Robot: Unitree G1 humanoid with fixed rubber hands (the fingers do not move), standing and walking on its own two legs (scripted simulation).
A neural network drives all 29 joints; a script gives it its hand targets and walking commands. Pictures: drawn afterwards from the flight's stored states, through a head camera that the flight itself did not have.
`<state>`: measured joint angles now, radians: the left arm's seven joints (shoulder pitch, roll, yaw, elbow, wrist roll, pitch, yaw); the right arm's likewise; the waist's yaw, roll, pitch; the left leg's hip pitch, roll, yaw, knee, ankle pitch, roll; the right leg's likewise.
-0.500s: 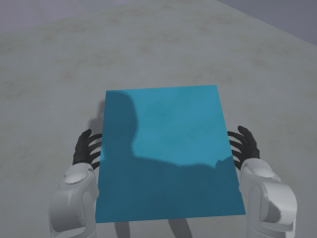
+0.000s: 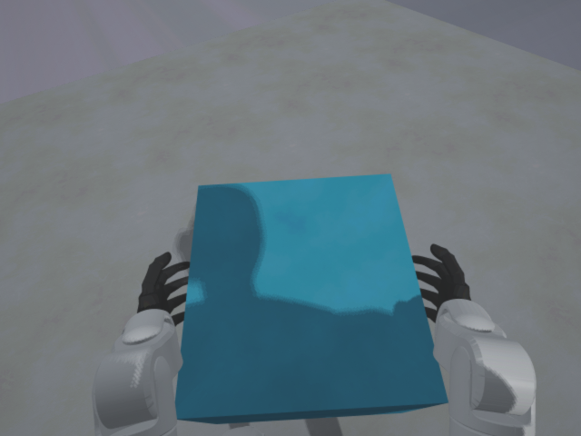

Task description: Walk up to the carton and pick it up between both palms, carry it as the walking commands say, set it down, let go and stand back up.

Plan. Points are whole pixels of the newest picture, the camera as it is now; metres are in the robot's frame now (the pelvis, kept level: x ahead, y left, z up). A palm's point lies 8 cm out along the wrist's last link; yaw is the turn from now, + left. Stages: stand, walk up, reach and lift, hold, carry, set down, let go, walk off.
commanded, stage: carry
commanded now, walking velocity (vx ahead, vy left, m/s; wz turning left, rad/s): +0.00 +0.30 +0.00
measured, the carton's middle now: (301, 301) +0.29 +0.00 +0.02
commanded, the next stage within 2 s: none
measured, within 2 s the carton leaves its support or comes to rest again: neither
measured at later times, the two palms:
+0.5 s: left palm (12, 339) +0.23 +0.34 +0.09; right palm (303, 328) +0.23 +0.00 +0.08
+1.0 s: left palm out of the picture +0.20 +0.51 +0.08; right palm (159, 333) +0.23 +0.17 +0.09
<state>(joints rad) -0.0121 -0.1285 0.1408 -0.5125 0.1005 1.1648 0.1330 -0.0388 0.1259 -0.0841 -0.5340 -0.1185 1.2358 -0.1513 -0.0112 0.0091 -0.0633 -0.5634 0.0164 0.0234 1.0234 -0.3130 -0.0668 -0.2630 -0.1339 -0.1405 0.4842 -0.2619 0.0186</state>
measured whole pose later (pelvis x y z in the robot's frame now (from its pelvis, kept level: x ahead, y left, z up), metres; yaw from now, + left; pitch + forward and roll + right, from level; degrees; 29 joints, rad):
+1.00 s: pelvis -0.02 +0.32 -0.01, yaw +2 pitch +2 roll +0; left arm -0.01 -0.13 0.11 -0.56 0.12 1.21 0.16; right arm -0.02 0.13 -0.11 -0.52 -0.11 1.20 -0.11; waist 0.02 -0.04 -0.04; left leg -0.36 0.06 0.11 0.51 -0.19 0.00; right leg -0.45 -0.10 -0.09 0.96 -0.47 0.06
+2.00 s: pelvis -0.01 +0.30 -0.01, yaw +2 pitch +2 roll +0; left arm -0.02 -0.13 0.12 -0.50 0.11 1.18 0.16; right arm -0.03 0.13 -0.11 -0.50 -0.10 1.21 -0.14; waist -0.02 0.01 -0.10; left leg -0.33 0.08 0.10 0.52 -0.22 -0.03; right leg -0.24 0.00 -0.15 0.52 -0.32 -0.05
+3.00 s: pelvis -0.01 +0.31 -0.01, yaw +5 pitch +1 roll +0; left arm -0.07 -0.13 0.14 -0.35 0.15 1.10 0.13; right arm -0.08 0.13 -0.13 -0.36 -0.14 1.12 -0.12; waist -0.01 -0.01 -0.09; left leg -0.34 0.04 0.06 0.53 -0.21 -0.01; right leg -0.24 -0.04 -0.18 0.56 -0.34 -0.04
